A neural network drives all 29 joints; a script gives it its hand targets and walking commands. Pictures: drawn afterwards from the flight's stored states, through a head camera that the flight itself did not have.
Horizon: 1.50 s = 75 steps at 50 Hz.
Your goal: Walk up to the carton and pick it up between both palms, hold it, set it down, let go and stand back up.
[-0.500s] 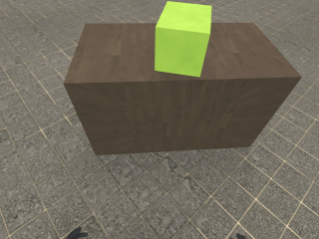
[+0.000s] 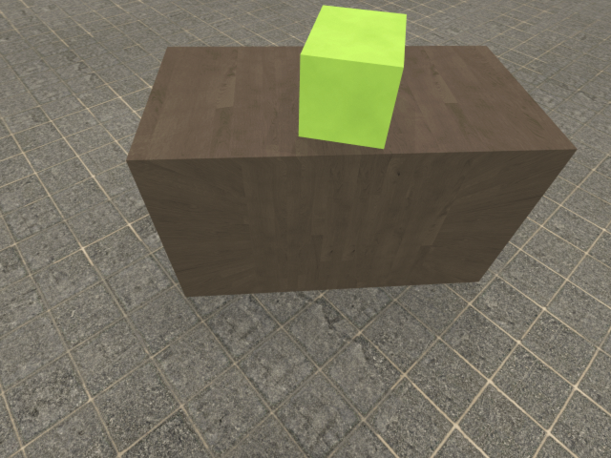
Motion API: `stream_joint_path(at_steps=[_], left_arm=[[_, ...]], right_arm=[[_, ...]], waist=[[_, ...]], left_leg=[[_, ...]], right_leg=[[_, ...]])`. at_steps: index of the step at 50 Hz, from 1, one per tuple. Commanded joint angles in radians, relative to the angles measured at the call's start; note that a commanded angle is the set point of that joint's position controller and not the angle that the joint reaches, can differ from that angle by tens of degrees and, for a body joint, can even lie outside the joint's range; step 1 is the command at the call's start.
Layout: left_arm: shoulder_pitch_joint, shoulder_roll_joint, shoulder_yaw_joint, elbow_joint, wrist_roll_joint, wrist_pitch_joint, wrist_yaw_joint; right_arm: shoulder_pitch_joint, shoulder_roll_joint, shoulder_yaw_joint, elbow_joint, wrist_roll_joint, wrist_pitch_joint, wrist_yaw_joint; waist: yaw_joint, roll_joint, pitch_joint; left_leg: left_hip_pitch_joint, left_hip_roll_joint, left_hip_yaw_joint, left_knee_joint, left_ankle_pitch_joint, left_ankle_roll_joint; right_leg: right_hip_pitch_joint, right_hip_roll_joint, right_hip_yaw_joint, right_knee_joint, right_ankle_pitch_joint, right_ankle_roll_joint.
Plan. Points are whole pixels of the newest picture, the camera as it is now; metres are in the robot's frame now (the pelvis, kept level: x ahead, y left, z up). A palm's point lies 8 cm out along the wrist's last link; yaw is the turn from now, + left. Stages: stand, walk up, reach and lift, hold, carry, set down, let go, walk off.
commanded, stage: stand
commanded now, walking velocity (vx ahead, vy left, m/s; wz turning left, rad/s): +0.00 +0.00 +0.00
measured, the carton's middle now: (352, 75) +0.98 -0.10 +0.00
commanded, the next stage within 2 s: walk up in 0.20 s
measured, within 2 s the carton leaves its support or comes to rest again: neither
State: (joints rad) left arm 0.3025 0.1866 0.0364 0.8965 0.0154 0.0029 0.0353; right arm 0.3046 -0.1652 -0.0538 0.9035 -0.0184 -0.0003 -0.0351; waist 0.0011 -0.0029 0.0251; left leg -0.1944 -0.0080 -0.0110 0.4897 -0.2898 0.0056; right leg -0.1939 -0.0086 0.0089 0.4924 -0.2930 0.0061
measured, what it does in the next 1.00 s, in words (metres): steps to the right: right foot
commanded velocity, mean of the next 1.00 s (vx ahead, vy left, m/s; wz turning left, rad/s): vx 0.00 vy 0.00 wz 0.00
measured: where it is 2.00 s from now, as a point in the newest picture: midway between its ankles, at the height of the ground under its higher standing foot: (346, 373)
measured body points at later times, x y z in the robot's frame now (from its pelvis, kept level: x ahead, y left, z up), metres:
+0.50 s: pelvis +0.00 -0.01 +0.00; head +0.00 -0.01 +0.45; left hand +0.00 +0.24 -0.15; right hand -0.02 -0.24 -0.15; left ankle -0.02 +0.12 -0.74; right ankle -0.03 -0.12 -0.71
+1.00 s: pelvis +0.13 -0.14 +0.00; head +0.14 -0.16 +0.45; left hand +0.09 +0.12 -0.12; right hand +0.24 -0.40 -0.13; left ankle +0.17 +0.01 -0.65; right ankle +0.13 -0.22 -0.74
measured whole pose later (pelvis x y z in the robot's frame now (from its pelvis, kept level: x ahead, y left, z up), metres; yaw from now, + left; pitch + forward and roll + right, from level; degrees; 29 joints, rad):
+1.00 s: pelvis +0.13 -0.14 +0.00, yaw +3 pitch -3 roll +1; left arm 0.51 0.24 0.03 0.79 0.04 -0.04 0.00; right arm 0.35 -0.27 -0.06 0.70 -0.06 -0.02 0.03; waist 0.06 0.03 0.06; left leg -0.56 0.05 0.02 1.13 -0.26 -0.01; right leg -0.17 -0.01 -0.13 0.50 -0.28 -0.06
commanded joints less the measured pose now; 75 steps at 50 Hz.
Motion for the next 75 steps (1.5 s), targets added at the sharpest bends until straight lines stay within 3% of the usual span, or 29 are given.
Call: stream_joint_path(at_steps=[1, 19, 20, 21, 22, 23, 24, 28, 33, 35, 36, 37, 38, 39, 40, 41, 43, 45, 46, 56, 61, 64, 65, 66, 67, 68, 69, 71, 75], left_arm=[[0.055, 0.073, 0.015, -0.003, -0.004, -0.010, 0.004], [0.074, 0.047, -0.004, 0.126, -0.004, -0.011, 0.006], [0.105, 0.172, 0.045, 0.048, 0.025, -0.023, -0.009], [0.060, 0.167, 0.054, 0.036, 0.031, -0.020, -0.017], [0.009, 0.143, 0.049, 0.006, 0.032, -0.015, -0.023], [-0.022, 0.128, 0.045, -0.031, 0.044, -0.015, -0.031], [-0.010, 0.109, 0.043, -0.052, 0.044, -0.016, -0.037], [-0.002, 0.119, 0.052, -0.101, 0.044, -0.031, -0.061], [0.076, 0.129, 0.065, -0.165, 0.031, -0.016, -0.074], [0.228, 0.150, 0.072, -0.133, 0.033, -0.020, -0.068], [0.299, 0.181, 0.084, -0.115, 0.041, -0.026, -0.059], [0.383, 0.237, 0.102, -0.098, 0.042, -0.035, -0.047], [0.433, 0.318, 0.113, -0.105, 0.046, -0.035, -0.038], [0.317, 0.339, 0.104, -0.153, 0.029, -0.028, -0.034], [0.195, 0.362, 0.109, -0.176, 0.014, -0.023, -0.023], [0.127, 0.330, 0.091, -0.196, -0.008, -0.033, -0.020], [0.094, 0.269, 0.063, -0.191, 0.003, -0.050, -0.023], [0.143, 0.211, 0.035, -0.173, 0.024, -0.057, -0.030], [0.175, 0.187, 0.026, -0.172, 0.030, -0.060, -0.031], [0.409, 0.194, 0.021, -0.148, 0.037, -0.062, -0.026], [0.392, 0.200, 0.004, -0.148, 0.037, -0.047, -0.029], [0.360, 0.206, -0.007, -0.160, 0.024, -0.036, -0.029], [0.364, 0.199, -0.012, -0.182, 0.024, -0.037, -0.027], [0.413, 0.159, -0.025, -0.218, 0.028, -0.036, -0.030], [0.389, 0.225, 0.000, -0.226, 0.048, -0.019, -0.031], [0.312, 0.247, 0.011, -0.254, 0.048, -0.007, -0.034], [0.256, 0.237, 0.009, -0.269, 0.052, -0.008, -0.036], [0.255, 0.180, -0.002, -0.267, 0.050, -0.014, -0.046], [0.269, 0.152, -0.004, -0.263, 0.037, -0.001, -0.078]], right_arm=[[0.045, -0.085, -0.018, -0.012, 0.004, -0.010, -0.003], [0.085, -0.057, 0.000, 0.126, 0.004, -0.008, -0.005], [0.198, -0.138, -0.027, 0.068, -0.035, -0.032, -0.005], [0.239, -0.187, -0.045, 0.069, -0.038, -0.035, -0.005], [0.272, -0.218, -0.058, 0.077, -0.040, -0.035, -0.009], [0.273, -0.237, -0.067, 0.072, -0.051, -0.039, -0.017], [0.234, -0.248, -0.074, 0.052, -0.056, -0.045, -0.027], [0.194, -0.172, -0.061, 0.017, -0.053, -0.066, -0.020], [0.105, -0.245, -0.070, -0.050, -0.056, -0.066, -0.003], [0.062, -0.264, -0.072, -0.089, -0.050, -0.056, 0.008], [0.081, -0.242, -0.062, -0.099, -0.053, -0.048, 0.013], [0.134, -0.185, -0.037, -0.108, -0.054, -0.042, 0.019], [0.156, -0.118, -0.008, -0.157, -0.044, -0.037, 0.027], [0.211, -0.108, -0.005, -0.180, -0.046, -0.023, 0.022], [0.196, -0.136, -0.018, -0.203, -0.047, -0.007, 0.023], [0.161, -0.156, -0.020, -0.222, -0.058, -0.007, 0.030], [0.211, -0.165, -0.026, -0.181, -0.053, -0.010, 0.046], [0.252, -0.165, -0.028, -0.160, -0.040, -0.015, 0.058], [0.249, -0.173, -0.029, -0.170, -0.039, -0.016, 0.063], [-0.099, -0.124, -0.009, -0.384, -0.020, -0.031, 0.065], [-0.095, -0.099, -0.012, -0.389, -0.029, -0.039, 0.052], [0.108, -0.142, -0.041, -0.336, -0.048, -0.057, 0.029], [0.247, -0.202, -0.062, -0.309, -0.067, -0.063, 0.021], [0.344, -0.303, -0.090, -0.314, -0.071, -0.061, 0.011], [0.327, -0.329, -0.091, -0.322, -0.034, -0.046, -0.004], [0.277, -0.314, -0.089, -0.321, -0.011, -0.045, -0.017], [0.226, -0.272, -0.069, -0.313, -0.008, -0.046, -0.016], [0.137, -0.239, -0.045, -0.315, -0.014, -0.059, -0.004], [0.086, -0.217, -0.018, -0.299, -0.035, -0.086, 0.017]], waist=[[-0.001, 0.008, 0.016], [-0.002, 0.015, 0.052], [-0.007, -0.026, -0.026], [-0.036, 0.043, 0.009], [-0.062, 0.134, 0.090], [-0.077, 0.141, 0.136], [-0.060, 0.112, 0.184], [-0.036, 0.126, 0.140], [0.034, 0.222, 0.097], [0.100, 0.153, 0.092], [0.120, 0.050, 0.060], [0.153, -0.121, 0.009], [0.158, -0.350, -0.006], [0.072, -0.317, 0.070], [0.038, -0.235, 0.160], [0.014, -0.156, 0.241], [-0.024, -0.093, 0.286], [-0.021, -0.053, 0.209], [-0.017, -0.053, 0.162], [0.112, -0.088, 0.118], [0.094, -0.087, 0.133], [-0.019, -0.008, 0.039], [-0.091, 0.050, -0.066], [-0.116, 0.216, -0.208], [-0.110, 0.116, -0.174], [-0.106, 0.097, -0.088], [-0.079, 0.006, -0.003], [-0.013, -0.027, 0.084], [0.049, 0.068, 0.117]], left_leg=[[0.008, 0.073, -0.088, -0.093, 0.199, 0.040], [-0.006, 0.071, -0.081, -0.129, 0.149, 0.032], [0.035, 0.113, -0.186, -0.100, -0.273, 0.087], [0.062, 0.182, -0.328, -0.172, -0.504, 0.134], [0.095, 0.288, -0.471, -0.276, -0.630, 0.186], [0.092, 0.381, -0.583, -0.332, -0.640, 0.243], [0.078, 0.417, -0.596, -0.333, -0.571, 0.274], [0.076, 0.292, -0.358, -0.295, -0.320, 0.213], [-0.142, 0.216, -0.161, -0.232, -0.296, 0.173], [-0.312, 0.183, -0.108, -0.106, -0.393, 0.153], [-0.405, 0.144, -0.088, 0.042, -0.409, 0.135], [-0.480, 0.061, -0.023, 0.299, -0.365, 0.106], [-0.562, -0.019, 0.034, 0.614, -0.362, 0.061], [-0.541, -0.011, -0.054, 0.771, -0.334, 0.035], [-0.535, 0.042, -0.072, 0.837, -0.305, 0.021], [-0.531, 0.078, -0.089, 0.868, -0.216, 0.011], [-0.449, 0.123, -0.084, 0.773, -0.075, -0.006], [-0.387, 0.116, -0.058, 0.696, -0.002, -0.017], [-0.366, 0.099, -0.030, 0.678, 0.035, -0.016], [-0.471, 0.059, 0.055, 0.258, 0.164, 0.002], [-0.278, 0.014, 0.102, 0.145, 0.135, 0.039], [0.068, -0.017, 0.093, 0.028, 0.147, 0.077], [0.305, 0.095, -0.075, 0.055, 0.100, 0.136], [0.495, 0.395, -0.545, 0.017, 0.018, 0.256], [0.435, 0.475, -0.743, -0.146, -0.081, 0.325], [0.368, 0.488, -0.742, -0.190, -0.078, 0.368], [0.267, 0.451, -0.597, -0.200, 0.050, 0.333], [0.075, 0.361, -0.326, -0.160, 0.354, 0.283], [-0.114, 0.237, -0.109, -0.194, 0.424, 0.220]], right_leg=[[-0.009, -0.051, 0.065, -0.091, 0.188, -0.040], [0.004, -0.062, 0.077, -0.129, 0.167, -0.037], [-0.039, -0.034, 0.061, -0.006, -0.240, -0.057], [-0.190, -0.006, 0.042, 0.107, -0.355, -0.047], [-0.355, 0.025, -0.046, 0.261, -0.288, -0.008], [-0.474, -0.021, 0.000, 0.404, -0.270, 0.006], [-0.519, -0.061, 0.044, 0.460, -0.232, 0.004], [-0.470, -0.070, 0.026, 0.401, -0.120, 0.033], [-0.137, -0.067, -0.055, 0.252, -0.038, 0.019], [0.104, -0.038, -0.121, 0.177, 0.052, 0.019], [0.248, -0.012, -0.124, 0.171, 0.012, 0.016], [0.371, -0.018, -0.075, 0.114, -0.062, 0.009], [0.300, -0.244, 0.319, -0.089, -0.446, -0.040], [0.097, -0.364, 0.658, -0.324, -0.654, -0.120], [-0.047, -0.403, 0.743, -0.452, -0.822, -0.171], [-0.153, -0.400, 0.754, -0.489, -0.790, -0.153], [-0.212, -0.326, 0.494, -0.381, -0.496, -0.113], [-0.158, -0.233, 0.229, -0.280, -0.179, -0.079], [-0.126, -0.200, 0.162, -0.257, -0.107, -0.071], [0.172, -0.221, 0.068, -0.210, 0.275, -0.122], [0.107, -0.231, 0.013, -0.147, 0.329, -0.141], [-0.015, -0.174, -0.063, 0.170, 0.375, -0.106], [-0.182, -0.117, -0.085, 0.415, 0.220, -0.077], [-0.377, 0.003, -0.098, 0.722, -0.281, -0.038], [-0.456, 0.021, -0.013, 0.814, -0.288, -0.016], [-0.516, -0.025, 0.033, 0.915, -0.253, 0.002], [-0.508, -0.051, 0.046, 0.916, -0.189, 0.012], [-0.416, -0.081, 0.067, 0.838, -0.116, 0.017], [-0.303, -0.080, 0.018, 0.683, -0.005, 0.035]])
